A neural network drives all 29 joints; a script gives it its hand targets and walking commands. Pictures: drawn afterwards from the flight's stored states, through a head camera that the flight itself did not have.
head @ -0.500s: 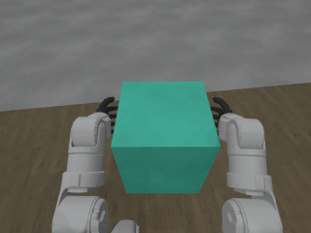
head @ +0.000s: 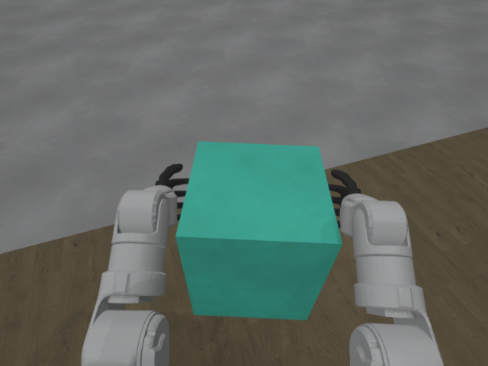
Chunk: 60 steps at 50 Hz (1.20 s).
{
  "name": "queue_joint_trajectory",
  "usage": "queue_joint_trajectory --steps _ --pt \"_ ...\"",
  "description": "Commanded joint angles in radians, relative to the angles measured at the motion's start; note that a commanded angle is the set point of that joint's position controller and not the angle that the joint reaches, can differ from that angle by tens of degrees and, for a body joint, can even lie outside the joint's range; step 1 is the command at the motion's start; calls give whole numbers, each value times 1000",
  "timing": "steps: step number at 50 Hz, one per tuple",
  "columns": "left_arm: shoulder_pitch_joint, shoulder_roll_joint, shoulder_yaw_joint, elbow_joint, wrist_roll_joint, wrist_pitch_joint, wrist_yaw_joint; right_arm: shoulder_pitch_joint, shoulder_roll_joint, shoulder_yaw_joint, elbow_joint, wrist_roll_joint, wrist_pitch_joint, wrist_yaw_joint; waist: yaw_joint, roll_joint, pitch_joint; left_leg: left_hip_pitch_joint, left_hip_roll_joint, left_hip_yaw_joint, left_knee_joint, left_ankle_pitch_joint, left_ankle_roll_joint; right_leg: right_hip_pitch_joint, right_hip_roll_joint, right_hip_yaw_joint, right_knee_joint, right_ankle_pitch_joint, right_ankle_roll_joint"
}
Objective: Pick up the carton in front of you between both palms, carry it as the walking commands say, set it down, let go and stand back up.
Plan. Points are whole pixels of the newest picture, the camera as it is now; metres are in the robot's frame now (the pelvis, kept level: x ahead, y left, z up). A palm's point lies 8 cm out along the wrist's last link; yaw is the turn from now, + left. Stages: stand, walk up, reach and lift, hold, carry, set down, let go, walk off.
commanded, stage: carry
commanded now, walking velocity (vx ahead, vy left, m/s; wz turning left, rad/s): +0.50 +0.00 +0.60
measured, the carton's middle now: (254, 233) +0.34 -0.02 +0.02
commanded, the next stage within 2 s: none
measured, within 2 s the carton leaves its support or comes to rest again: neither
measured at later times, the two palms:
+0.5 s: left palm (115, 123) +0.54 +0.24 +0.11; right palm (253, 93) +0.65 -0.04 +0.11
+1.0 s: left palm (114, 73) +0.84 +0.33 +0.05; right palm (220, 61) +0.90 +0.04 +0.06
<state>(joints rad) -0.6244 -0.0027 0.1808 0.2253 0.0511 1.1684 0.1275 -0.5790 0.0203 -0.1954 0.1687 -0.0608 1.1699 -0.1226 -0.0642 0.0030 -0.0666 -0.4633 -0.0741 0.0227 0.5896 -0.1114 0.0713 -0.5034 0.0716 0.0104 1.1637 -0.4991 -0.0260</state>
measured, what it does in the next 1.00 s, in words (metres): goes down, turning left: right foot, then left foot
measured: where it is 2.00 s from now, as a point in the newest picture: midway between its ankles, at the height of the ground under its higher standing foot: (189, 197)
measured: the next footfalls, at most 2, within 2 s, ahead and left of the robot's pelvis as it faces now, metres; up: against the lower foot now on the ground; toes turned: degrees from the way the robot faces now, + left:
right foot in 0.26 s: +0.25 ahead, -0.11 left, -0.01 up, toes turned +9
left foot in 0.66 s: +0.47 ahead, +0.15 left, -0.04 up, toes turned +18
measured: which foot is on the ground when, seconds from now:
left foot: down 0.00-0.26, up 0.28-0.64, down 0.66-1.00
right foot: up 0.00-0.24, down 0.26-0.66, up 0.68-1.00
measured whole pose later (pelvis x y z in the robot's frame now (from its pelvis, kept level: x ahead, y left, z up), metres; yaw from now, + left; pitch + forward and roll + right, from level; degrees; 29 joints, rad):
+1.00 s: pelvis +0.52 +0.11 -0.04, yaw +16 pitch +6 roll -1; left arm -0.59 -0.05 0.20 -0.01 0.08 1.15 0.13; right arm -0.58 0.04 -0.21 0.00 -0.03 1.13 -0.14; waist -0.09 0.01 0.02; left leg -0.25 -0.07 0.07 0.53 -0.28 0.11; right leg -0.72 -0.03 -0.02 0.84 -0.15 -0.03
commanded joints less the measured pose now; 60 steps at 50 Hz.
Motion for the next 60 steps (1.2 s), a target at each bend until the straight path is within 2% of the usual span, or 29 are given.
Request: queue_joint_trajectory --steps 1,5,9,11,12,13,14,15,17,18,22,26,29,32,33,34,35,36,37,38,39,47,52,54,56,57,58,59,60 --pt "-714 -1132 -571 -192 -359 -51 -195 -884 1172 687 -198 527 -42 270 6 106 -420 377 258 -428 -219 60 184 -85 -34 -2 -203 9 19" --pt "-645 -1092 -579 -215 -328 -59 -173 -809 1154 690 -192 529 -45 268 -17 115 -467 411 245 -372 -137 345 180 -32 -29 -20 -388 199 35" --pt "-653 -1044 -601 -248 -325 -51 -172 -779 1117 695 -189 520 -40 260 -34 115 -440 452 205 -362 -59 459 167 -30 -9 -33 -528 292 31" --pt "-640 -1018 -603 -236 -327 -37 -175 -747 1094 688 -163 506 -31 254 -17 101 -435 411 162 -318 23 422 137 91 -11 -40 -674 369 25" --pt "-622 -1005 -601 -220 -325 -30 -178 -729 1084 683 -140 499 -26 252 22 76 -458 279 126 -262 122 360 101 299 -43 -20 -765 446 8" --pt "-589 -987 -590 -192 -319 -24 -182 -722 1075 675 -114 493 -20 252 74 24 -471 79 83 -213 234 205 63 530 -142 84 -775 471 -36" --pt "-570 -952 -572 -165 -309 -21 -184 -711 1078 657 -91 483 -13 252 92 -206 -504 -197 -3 -114 443 -294 12 747 -439 408 -733 674 -144" --pt "-577 -953 -562 -161 -303 -24 -186 -737 1066 644 -95 471 -5 252 98 -298 -521 -338 0 -53 565 -525 -8 823 -530 530 -662 764 -230" --pt "-655 -1010 -582 -195 -356 -22 -204 -746 1078 632 -64 454 -4 244 125 -100 -413 -401 52 -58 610 -444 -18 736 -448 448 -672 722 -205" --pt "-707 -1036 -598 -218 -383 -23 -212 -737 1098 627 -50 444 -5 239 124 -71 -379 -395 73 -59 579 -372 -23 683 -421 394 -703 648 -178" --pt "-823 -1103 -647 -297 -483 -25 -238 -735 1094 596 -104 392 -12 202 132 -171 -334 -294 65 -6 356 -244 -51 598 -336 211 -756 709 -145" --pt "-807 -1116 -662 -270 -522 -17 -259 -674 1021 557 -114 310 -4 161 163 -163 -338 -203 38 52 136 -31 -44 608 -278 80 -709 908 -115" --pt "-767 -1120 -656 -202 -521 -22 -276 -637 987 539 -84 269 -1 160 173 -169 -321 -67 8 87 -70 118 -20 592 -239 0 -652 933 -77" --pt "-748 -1143 -654 -142 -512 -32 -289 -615 980 523 -40 250 -4 177 82 -113 -401 324 18 108 -211 307 21 444 -207 -94 -353 853 -23" --pt "-756 -1142 -648 -122 -503 -35 -293 -603 986 517 -25 250 -7 186 56 -43 -429 521 130 8 -152 343 27 251 -188 -96 -180 538 0" --pt "-748 -1157 -640 -97 -498 -34 -295 -603 962 500 -6 256 -10 195 75 127 -496 774 380 -276 54 765 64 -20 -112 -66 0 -97 23" --pt "-759 -1171 -627 -83 -497 -29 -293 -615 956 504 11 247 -18 198 5 275 -608 905 458 -540 -33 433 228 -190 -45 -13 187 -131 27" --pt "-804 -1182 -642 -123 -498 -34 -288 -638 992 516 -25 283 -26 208 4 241 -527 815 414 -559 -114 183 218 -274 -75 21 214 -80 9" --pt "-840 -1203 -648 -153 -499 -39 -281 -708 1037 546 -81 317 -33 216 8 175 -460 713 372 -499 -133 132 196 -283 -98 25 190 -15 5" --pt "-852 -1208 -650 -194 -495 -45 -271 -775 1081 582 -140 356 -38 221 25 92 -422 626 356 -446 -145 208 174 -259 -125 26 135 36 12" --pt "-840 -1207 -648 -223 -486 -47 -257 -829 1114 617 -197 397 -41 225 34 67 -414 563 339 -391 -152 261 165 -230 -140 26 75 66 14" --pt "-620 -1088 -650 -320 -349 -60 -174 -756 1107 731 -305 509 -44 250 -14 97 -454 670 264 -225 -86 671 114 -301 -96 -46 -253 312 2" --pt "-603 -982 -644 -332 -308 -38 -172 -734 1048 740 -278 515 -36 260 -48 91 -382 631 179 -118 -50 633 78 -142 -22 -125 -611 604 -34" --pt "-592 -940 -625 -294 -296 -19 -182 -706 1027 726 -220 503 -28 262 -23 101 -368 563 181 -90 16 598 60 32 -12 -131 -722 707 -63" --pt "-573 -906 -593 -234 -289 -5 -192 -701 1014 703 -159 488 -17 263 54 84 -403 461 165 -23 219 572 22 297 -23 -155 -798 744 -79" --pt "-576 -898 -575 -210 -286 3 -200 -712 1004 685 -130 477 -13 261 82 15 -424 293 144 -16 377 318 3 481 -111 -74 -743 769 -74" --pt "-566 -883 -546 -169 -287 9 -206 -722 1012 671 -100 467 -5 261 68 -131 -484 50 85 5 525 -312 -22 711 -352 186 -560 1122 -117" --pt "-595 -870 -533 -127 -279 12 -210 -727 1010 636 -63 451 8 252 124 -299 -575 -219 -24 -38 812 -514 -64 908 -502 536 -631 808 -314" --pt "-573 -924 -544 -109 -310 13 -220 -743 1017 642 -75 443 11 247 129 -200 -541 -302 26 -74 838 -459 -33 843 -456 592 -711 464 -311"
